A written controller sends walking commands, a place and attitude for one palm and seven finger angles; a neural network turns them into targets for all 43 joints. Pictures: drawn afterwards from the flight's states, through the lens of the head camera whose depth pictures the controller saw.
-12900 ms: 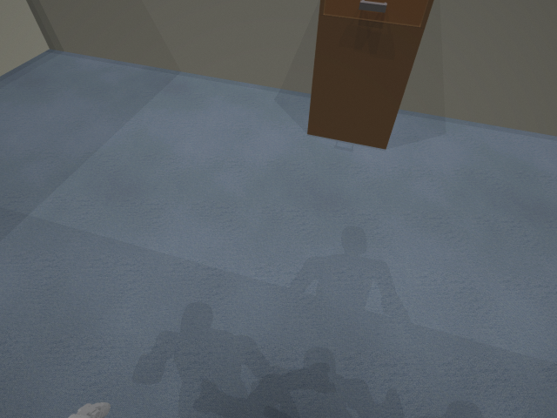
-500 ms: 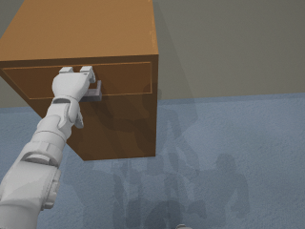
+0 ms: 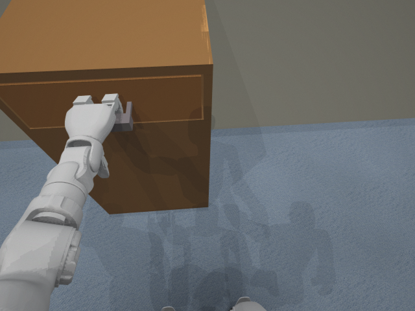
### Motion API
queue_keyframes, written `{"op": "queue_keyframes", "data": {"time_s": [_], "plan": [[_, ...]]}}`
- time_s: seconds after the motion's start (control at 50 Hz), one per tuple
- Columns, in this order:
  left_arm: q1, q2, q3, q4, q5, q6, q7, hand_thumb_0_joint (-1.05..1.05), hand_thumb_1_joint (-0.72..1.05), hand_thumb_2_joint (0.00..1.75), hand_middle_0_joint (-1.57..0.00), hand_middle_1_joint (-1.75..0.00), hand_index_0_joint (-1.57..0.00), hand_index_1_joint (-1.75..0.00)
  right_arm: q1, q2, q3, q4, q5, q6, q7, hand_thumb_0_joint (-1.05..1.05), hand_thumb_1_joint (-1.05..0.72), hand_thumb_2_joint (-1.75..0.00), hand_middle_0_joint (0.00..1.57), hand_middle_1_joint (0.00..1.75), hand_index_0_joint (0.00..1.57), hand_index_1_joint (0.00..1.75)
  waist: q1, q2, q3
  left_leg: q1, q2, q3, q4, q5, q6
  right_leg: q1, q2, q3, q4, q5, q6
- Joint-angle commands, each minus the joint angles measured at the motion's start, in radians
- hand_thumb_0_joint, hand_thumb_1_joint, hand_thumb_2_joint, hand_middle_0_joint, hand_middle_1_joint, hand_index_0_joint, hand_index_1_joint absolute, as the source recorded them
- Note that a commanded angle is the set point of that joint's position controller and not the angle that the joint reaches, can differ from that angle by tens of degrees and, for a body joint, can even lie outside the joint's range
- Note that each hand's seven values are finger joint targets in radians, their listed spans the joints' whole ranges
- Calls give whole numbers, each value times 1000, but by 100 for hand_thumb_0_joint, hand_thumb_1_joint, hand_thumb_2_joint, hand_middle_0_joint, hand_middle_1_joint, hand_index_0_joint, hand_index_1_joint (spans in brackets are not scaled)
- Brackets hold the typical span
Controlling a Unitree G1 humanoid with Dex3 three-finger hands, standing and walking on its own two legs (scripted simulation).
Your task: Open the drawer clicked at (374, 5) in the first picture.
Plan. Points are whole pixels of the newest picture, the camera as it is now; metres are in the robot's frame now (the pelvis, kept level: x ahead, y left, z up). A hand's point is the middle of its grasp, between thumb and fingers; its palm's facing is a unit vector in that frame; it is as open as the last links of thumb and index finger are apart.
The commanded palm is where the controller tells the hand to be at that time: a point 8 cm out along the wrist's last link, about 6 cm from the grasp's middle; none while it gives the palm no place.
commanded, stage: lower the fingers behind the handle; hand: left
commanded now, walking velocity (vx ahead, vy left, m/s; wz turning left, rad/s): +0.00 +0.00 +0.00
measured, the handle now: (106, 115) +0.53 +0.21 +0.02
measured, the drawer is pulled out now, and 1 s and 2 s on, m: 0.00 0.00 0.01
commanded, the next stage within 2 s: close the thumb around the handle in 0.74 s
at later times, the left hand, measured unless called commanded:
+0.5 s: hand (105, 138) +0.48 +0.21 +0.00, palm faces -0.04 -0.02 -1.00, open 13.8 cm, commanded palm +0.46 +0.21 +0.05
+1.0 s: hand (106, 137) +0.48 +0.21 +0.00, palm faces -0.05 -0.02 -1.00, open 13.2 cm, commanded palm +0.47 +0.21 +0.05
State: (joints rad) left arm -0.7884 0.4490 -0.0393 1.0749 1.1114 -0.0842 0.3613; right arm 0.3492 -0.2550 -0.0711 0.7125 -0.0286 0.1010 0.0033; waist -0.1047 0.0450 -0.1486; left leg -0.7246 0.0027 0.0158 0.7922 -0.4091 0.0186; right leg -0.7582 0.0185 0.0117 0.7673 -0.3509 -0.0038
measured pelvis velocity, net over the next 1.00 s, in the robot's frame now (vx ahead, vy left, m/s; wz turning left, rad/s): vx -0.01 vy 0.01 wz -0.01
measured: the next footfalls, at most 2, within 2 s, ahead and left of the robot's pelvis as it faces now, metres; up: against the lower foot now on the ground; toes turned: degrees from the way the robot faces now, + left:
none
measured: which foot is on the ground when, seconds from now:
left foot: down 0.00-1.00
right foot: down 0.00-1.00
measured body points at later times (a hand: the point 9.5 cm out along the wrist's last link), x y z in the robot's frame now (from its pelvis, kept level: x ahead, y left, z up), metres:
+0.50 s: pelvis -0.01 +0.01 -0.01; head +0.10 +0.00 +0.42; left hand +0.48 +0.21 +0.05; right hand -0.01 -0.27 -0.14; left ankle -0.03 +0.11 -0.70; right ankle +0.00 -0.12 -0.70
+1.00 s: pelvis -0.01 +0.01 -0.02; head +0.10 +0.01 +0.42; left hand +0.48 +0.21 +0.05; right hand -0.01 -0.27 -0.14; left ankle -0.03 +0.11 -0.70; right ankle +0.00 -0.12 -0.70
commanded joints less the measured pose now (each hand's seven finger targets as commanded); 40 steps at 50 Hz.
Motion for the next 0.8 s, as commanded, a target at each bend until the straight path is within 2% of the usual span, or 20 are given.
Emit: {"op": "queue_keyframes", "data": {"time_s": [0.0,0.06,0.08,0.14,0.2,0.22,0.26,0.32,0.34,0.4,0.42,0.5,0.52,0.56,0.64,0.68,0.7,0.72,0.76,0.78], "plan": [[-483,227,56,-205,3,9,66,0,-50,30,-30,-120,-30,-120,129,-154,-61,-45,-7,-21,-8,0,-90,-90,20,30,20,30,-28,21,-465,252,-17,-3,-21,488,17,216,28,-27,-41,386,-31],[-455,202,38,-143,-2,36,68,0,-50,30,-30,-120,-30,-120,123,-155,-54,-41,-6,-17,-5,0,-90,-90,20,30,20,30,-31,6,-400,212,-18,3,-22,445,16,193,31,-32,-44,361,-32],[-462,225,58,-130,-4,38,68,0,-50,30,-30,-120,-30,-120,122,-159,-52,-40,-6,-16,-7,0,-90,-90,20,30,20,30,-33,-15,-395,194,-18,0,-20,432,18,197,29,-31,-42,352,-32],[-485,214,39,-146,5,38,66,0,-50,30,-30,-120,-30,-120,123,-158,-51,-46,-6,-17,-9,0,-90,-90,20,30,20,30,-32,35,-417,213,-16,-2,-14,431,15,169,29,-31,-31,337,-34],[-466,223,53,-139,6,32,67,0,-50,30,-30,-120,-30,-120,128,-158,-50,-49,-8,-18,-9,0,-90,-90,20,30,20,30,-25,28,-444,208,-15,-11,-1,444,14,163,30,-34,-12,333,-34],[-462,192,34,-135,4,31,68,0,-50,30,-30,-120,-30,-120,127,-155,-50,-52,-9,-20,-8,0,-90,-90,20,30,20,30,-29,18,-437,201,-15,-7,5,436,15,156,31,-35,-12,332,-33],[-459,220,54,-116,8,32,75,0,-50,30,-30,-120,-30,-120,130,-161,-49,-44,-10,-21,-9,0,-90,-90,20,30,20,30,-35,-7,-416,171,-14,-8,14,414,17,144,30,-34,-7,322,-31],[-450,204,39,-83,10,47,80,0,-50,30,-30,-120,-30,-120,130,-163,-47,-41,-10,-21,-7,0,-90,-90,20,30,20,30,-37,13,-409,155,-14,-9,21,392,15,113,30,-37,2,296,-34],[-460,212,42,-82,7,53,81,0,-50,30,-30,-120,-30,-120,133,-164,-45,-44,-8,-21,-7,0,-90,-90,20,30,20,30,-38,-2,-398,140,-15,-7,17,372,17,122,30,-37,-1,286,-32],[-489,229,51,-122,1,57,77,0,-50,30,-30,-120,-30,-120,144,-165,-48,-47,-9,-21,-7,0,-90,-90,20,30,20,30,-35,27,-471,176,-14,-11,22,406,17,145,31,-34,5,314,-32],[-456,233,57,-100,1,64,72,0,-50,30,-30,-120,-30,-120,141,-166,-48,-45,-8,-17,-8,0,-90,-90,20,30,20,30,-29,15,-468,175,-14,-8,24,409,16,148,31,-34,4,316,-32],[-467,237,44,-73,-8,73,56,0,-50,30,-30,-120,-30,-120,145,-169,-39,-45,-2,-13,-13,0,-90,-90,20,30,20,30,-46,-15,-402,126,-17,-5,13,369,23,152,30,-32,-10,307,-28],[-467,259,62,-77,-7,72,54,0,-50,30,-30,-120,-30,-120,145,-171,-39,-44,-1,-13,-15,0,-90,-90,20,30,20,30,-38,-25,-401,119,-16,-6,10,363,23,158,29,-31,-9,303,-28],[-465,234,41,-86,-8,68,50,0,-50,30,-30,-120,-30,-120,144,-167,-39,-51,-1,-15,-16,0,-90,-90,20,30,20,30,-36,3,-409,137,-17,-5,7,356,22,149,30,-33,-13,286,-30],[-462,262,52,-54,-9,63,43,0,-50,30,-30,-120,-30,-120,142,-171,-33,-53,3,-17,-22,0,-90,-90,20,30,20,30,-45,-26,-367,93,-19,0,6,306,27,143,28,-27,-19,258,-27],[-480,279,64,-65,-10,56,43,0,-50,30,-30,-120,-30,-120,142,-172,-31,-53,1,-20,-24,0,-90,-90,20,30,20,30,-40,-6,-380,93,-20,-1,8,303,26,140,27,-27,-14,250,-30],[-492,288,66,-73,-5,54,47,0,-50,30,-30,-120,-30,-120,148,-174,-33,-54,0,-21,-25,0,-90,-90,20,30,20,30,-48,-9,-397,102,-18,-3,11,318,27,141,27,-27,-10,264,-27],[-473,282,67,-72,-6,53,47,0,-50,30,-30,-120,-30,-120,150,-171,-34,-55,0,-21,-24,0,-90,-90,20,30,20,30,-37,-3,-421,106,-20,-1,15,328,25,150,27,-27,-4,272,-28],[-458,289,76,-68,-7,54,48,0,-50,30,-30,-120,-30,-120,149,-173,-33,-55,-1,-20,-22,0,-90,-90,20,30,20,30,-31,5,-409,107,-18,-2,17,347,23,147,29,-31,1,285,-30],[-466,281,72,-67,-8,54,47,0,-50,30,-30,-120,-30,-120,148,-173,-34,-55,-2,-19,-21,0,-90,-90,20,30,20,30,-38,1,-413,110,-17,-5,22,355,22,138,30,-32,3,284,-30]]}}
